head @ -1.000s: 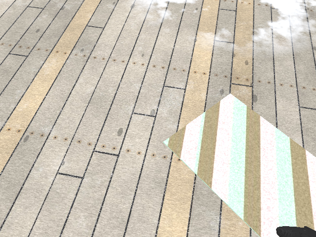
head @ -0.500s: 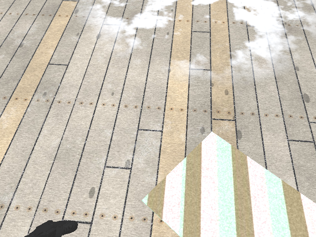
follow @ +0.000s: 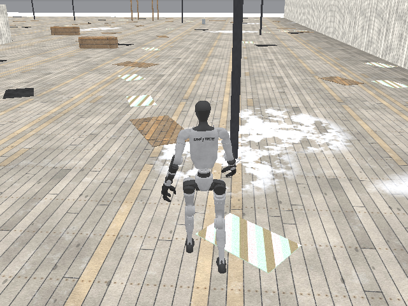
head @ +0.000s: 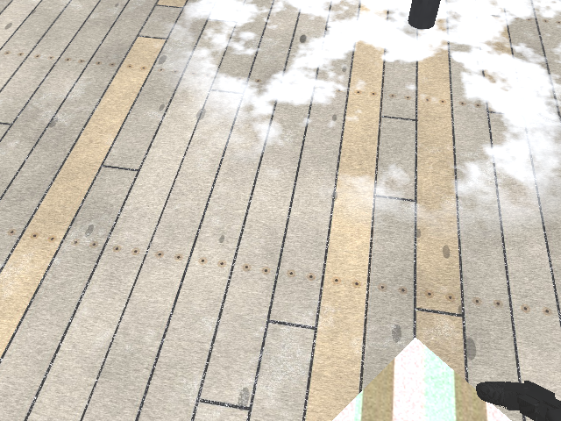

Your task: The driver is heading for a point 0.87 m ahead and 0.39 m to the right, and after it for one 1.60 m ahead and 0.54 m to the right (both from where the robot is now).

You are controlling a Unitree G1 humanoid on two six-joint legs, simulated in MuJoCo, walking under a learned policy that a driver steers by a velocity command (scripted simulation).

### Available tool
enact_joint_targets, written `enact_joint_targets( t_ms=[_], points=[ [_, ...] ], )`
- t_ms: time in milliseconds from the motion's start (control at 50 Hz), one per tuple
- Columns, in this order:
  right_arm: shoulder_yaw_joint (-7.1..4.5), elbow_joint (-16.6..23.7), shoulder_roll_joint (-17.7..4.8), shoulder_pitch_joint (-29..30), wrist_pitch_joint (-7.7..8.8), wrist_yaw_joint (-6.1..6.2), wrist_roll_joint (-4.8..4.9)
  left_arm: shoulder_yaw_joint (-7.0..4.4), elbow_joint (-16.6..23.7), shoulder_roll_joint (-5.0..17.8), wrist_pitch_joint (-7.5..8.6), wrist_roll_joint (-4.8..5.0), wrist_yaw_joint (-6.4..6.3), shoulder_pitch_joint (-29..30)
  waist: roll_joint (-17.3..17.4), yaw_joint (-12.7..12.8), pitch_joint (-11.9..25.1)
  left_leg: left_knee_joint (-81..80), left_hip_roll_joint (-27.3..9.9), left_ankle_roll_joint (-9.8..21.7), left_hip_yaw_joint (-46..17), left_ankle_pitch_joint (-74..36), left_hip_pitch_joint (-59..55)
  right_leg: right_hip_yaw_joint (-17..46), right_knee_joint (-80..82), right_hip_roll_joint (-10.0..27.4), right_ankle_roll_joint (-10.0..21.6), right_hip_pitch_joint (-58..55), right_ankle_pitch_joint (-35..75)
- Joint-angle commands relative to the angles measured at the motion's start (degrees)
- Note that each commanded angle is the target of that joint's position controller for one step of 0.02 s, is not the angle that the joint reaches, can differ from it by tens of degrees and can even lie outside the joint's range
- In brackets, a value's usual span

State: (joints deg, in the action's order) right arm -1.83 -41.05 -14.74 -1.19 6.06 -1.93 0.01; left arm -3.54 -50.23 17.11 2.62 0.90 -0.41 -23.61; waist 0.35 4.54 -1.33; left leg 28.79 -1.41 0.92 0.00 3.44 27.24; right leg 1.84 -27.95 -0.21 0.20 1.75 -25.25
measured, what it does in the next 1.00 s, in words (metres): walks ahead, turning right: right foot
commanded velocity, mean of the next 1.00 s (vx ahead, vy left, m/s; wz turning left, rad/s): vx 0.50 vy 0.00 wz -0.54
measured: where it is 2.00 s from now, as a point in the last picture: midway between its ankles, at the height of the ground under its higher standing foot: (461, 303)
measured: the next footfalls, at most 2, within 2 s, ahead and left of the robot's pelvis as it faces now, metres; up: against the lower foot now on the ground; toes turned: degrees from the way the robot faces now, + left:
right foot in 0.50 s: +0.39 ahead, -0.18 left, +0.00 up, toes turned -20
left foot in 1.02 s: +0.73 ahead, -0.12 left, +0.00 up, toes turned -38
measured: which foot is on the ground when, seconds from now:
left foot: down 0.00-0.52, up 0.54-1.00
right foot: down 0.00-0.00, up 0.02-0.48, down 0.50-1.00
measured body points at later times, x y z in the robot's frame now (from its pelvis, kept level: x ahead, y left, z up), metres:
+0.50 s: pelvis +0.25 -0.04 -0.01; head +0.28 -0.06 +0.44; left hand +0.52 +0.14 -0.08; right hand +0.20 -0.33 -0.14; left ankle +0.12 +0.12 -0.72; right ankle +0.35 -0.16 -0.72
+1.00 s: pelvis +0.52 -0.13 +0.00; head +0.54 -0.15 +0.45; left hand +0.71 +0.11 -0.10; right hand +0.59 -0.46 -0.07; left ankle +0.70 -0.10 -0.72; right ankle +0.35 -0.16 -0.72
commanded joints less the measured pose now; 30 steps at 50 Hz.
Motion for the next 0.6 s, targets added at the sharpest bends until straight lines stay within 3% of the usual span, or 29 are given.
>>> enact_joint_targets(
  t_ms=[20, 40, 60, 80, 100, 140, 180, 200, 220, 300, 360, 420, 460, 480, 500, 520, 540, 560, 580, 600],
  points=[
    [-5.22, -2.10, -15.45, -23.69, -0.27, 0.94, -0.62, 0.84, 5.87, 0.56, 2.02, 0.37, -0.11, -3.81, 18.21, -10.32, 24.55, -8.41, -23.24, 14.64, -39.32, 12.78, -50.82, 3.47, -40.54, -2.61, 1.01, 36.88, -8.78],
    [-3.87, -1.70, -10.82, -20.86, -0.45, 1.01, -0.10, -0.87, 5.92, 6.81, 2.26, 1.80, -0.06, -0.43, 11.43, -10.94, 16.86, -10.76, -21.46, 12.36, -34.84, 19.43, -44.70, 6.72, -46.00, 0.95, 1.27, 41.68, -6.41],
    [-3.22, -1.37, -8.73, -17.45, -0.59, 1.22, 0.12, -1.23, 7.19, 7.61, 2.15, 1.98, -0.07, 3.79, 8.40, -10.07, 10.45, -11.93, -19.88, 10.48, -26.84, 18.56, -37.35, 4.90, -46.16, 3.52, 1.54, 42.80, -1.63],
    [-2.61, -1.55, -6.82, -13.81, -0.49, 1.06, -0.08, -1.37, 7.47, 7.02, 1.74, 1.16, -0.26, 6.32, 4.44, -8.55, 5.47, -14.37, -16.92, 8.96, -20.66, 14.25, -29.46, 4.28, -43.45, 5.40, 1.58, 40.76, 2.55],
    [-2.41, -1.68, -5.99, -11.37, -0.13, 1.11, -0.46, -1.67, 7.72, 6.09, 1.14, 0.86, -0.23, 5.52, 7.11, -6.34, 3.81, -16.16, -16.11, 9.01, -16.76, 10.61, -24.66, 4.81, -41.11, 7.14, 1.34, 38.23, 5.93],
    [-2.65, -2.33, -5.69, -9.05, 0.50, 1.14, -0.70, -1.48, 7.49, 3.81, -0.28, 0.98, 0.09, 4.01, 7.39, -4.44, 2.10, -19.35, -14.60, 9.50, -10.24, 4.94, -19.12, 4.19, -39.48, 8.36, 0.49, 34.33, 8.64],
    [-3.20, -3.14, -7.10, -8.48, 1.02, 1.38, -0.84, -1.39, 8.78, 2.88, -1.28, 0.84, -0.12, 5.71, 5.16, -3.89, 0.06, -21.53, -15.24, 10.47, -6.20, 1.12, -17.08, 4.32, -37.08, 8.97, -0.34, 35.80, 11.44],
    [-3.15, -3.66, -6.41, -9.29, 1.16, 1.52, -0.75, -1.52, 8.95, 3.11, -1.44, 0.47, -0.13, 6.73, 3.47, -4.45, -0.72, -21.01, -13.75, 9.80, -2.42, -4.01, -18.05, 4.52, -35.44, 8.74, -0.45, 37.09, 13.36],
    [-3.53, -4.24, -7.98, -9.48, 1.00, 1.70, -0.85, -1.29, 9.87, 2.23, -1.41, 0.44, 0.05, 7.65, 4.67, -4.08, -0.63, -21.49, -14.28, 10.06, -1.19, -3.78, -18.91, 4.24, -31.84, 8.72, -0.80, 38.06, 16.41],
    [-4.04, -5.08, -9.69, -10.78, 0.18, 2.39, -0.46, -0.67, 11.96, 1.14, -0.76, 0.34, 1.64, 14.32, 1.87, -6.59, -1.91, -21.84, -13.07, 8.84, 5.99, -5.84, -21.53, 0.57, -18.35, 7.77, -0.11, 36.34, 26.19],
    [-4.49, -6.28, -10.74, -13.77, -0.77, 2.58, 0.28, -0.45, 14.36, 1.13, -0.80, 0.27, 2.64, 19.95, 1.14, -8.85, -3.81, -21.08, -14.13, 8.08, 8.57, -6.95, -26.58, -2.02, -12.43, 6.83, 1.09, 37.47, 26.07],
    [-5.16, -7.06, -12.51, -14.35, -2.02, 2.56, 1.24, -0.81, 16.57, 2.19, -1.05, 0.28, 3.39, 21.73, 2.34, -8.08, -4.09, -17.19, -16.22, 6.72, 10.02, -14.30, -31.64, -3.90, -9.31, 5.66, 3.30, 36.61, 20.53],
    [-5.74, -6.74, -14.32, -13.30, -2.78, 2.75, 1.90, -1.92, 16.67, 4.16, -1.50, 0.11, 3.46, 18.19, 4.17, -5.07, -0.51, -8.69, -15.93, 5.58, 11.85, -32.71, -33.31, -7.23, -8.99, 1.91, 5.61, 29.36, 14.38],
    [-5.85, -6.53, -14.70, -12.50, -3.26, 2.80, 2.20, -3.13, 15.34, 6.07, -1.68, 0.24, 3.31, 12.10, 4.06, -1.32, 2.98, 0.42, -14.74, 4.62, 13.13, -39.46, -32.27, -8.87, -7.36, -0.85, 7.27, 21.30, 13.74],
    [-5.31, -6.29, -13.50, -12.17, -3.43, 2.88, 2.14, -5.11, 12.53, 9.32, -1.94, 0.45, 2.58, 2.17, 2.44, 3.77, 8.04, 13.68, -12.15, 2.51, 14.63, -36.99, -25.99, -8.69, -4.03, -3.55, 9.48, 6.50, 17.04],
    [-3.56, -4.95, -8.49, -14.10, -2.97, 2.78, -0.52, -6.66, 11.11, 14.88, -2.52, 0.85, 1.27, -4.14, -8.79, 4.06, 12.19, 32.88, -8.30, -0.45, 14.58, -4.75, -9.06, 8.18, -3.37, 6.96, 13.33, -9.69, 19.66],
    [-1.69, -1.52, -3.59, -16.93, -1.04, 2.13, -0.75, -6.46, 13.49, 18.35, -1.39, 0.80, 1.69, -0.17, -18.23, -1.98, 19.94, 49.67, 3.79, -2.89, 3.36, 31.53, 12.39, 42.96, 7.71, 18.60, 25.10, -23.57, 3.04],
    [-2.92, -1.11, -9.77, -9.72, 0.83, 1.43, 1.58, -4.72, 14.25, 12.36, -0.35, 0.55, 2.42, -0.24, -7.72, 2.36, 18.92, 52.41, 0.93, -1.47, -5.13, 28.75, 18.66, 42.96, 13.12, 19.12, 22.18, -22.57, 0.57],
    [-3.10, 0.20, -10.53, -6.52, 1.78, 1.11, 2.89, -3.95, 13.82, 10.19, 0.51, 0.10, 2.50, 1.44, -5.98, 1.57, 11.54, 49.70, -1.23, 0.12, -4.35, 23.39, 21.07, 34.99, 12.89, 17.58, 19.70, -16.32, 4.44],
    [-2.94, -0.73, -9.40, -6.13, 1.97, 1.72, 1.55, -3.31, 14.03, 8.41, 0.82, 0.12, 2.50, 5.11, 0.73, -1.15, 6.72, 44.41, -3.95, 0.59, -4.38, 18.63, 17.53, 27.55, 12.76, 14.49, 16.82, -7.63, 11.54]
  ],
)
Over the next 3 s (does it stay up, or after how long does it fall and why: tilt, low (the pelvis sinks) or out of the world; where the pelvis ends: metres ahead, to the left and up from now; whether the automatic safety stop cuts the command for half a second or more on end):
stays up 0.80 -0.35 0.01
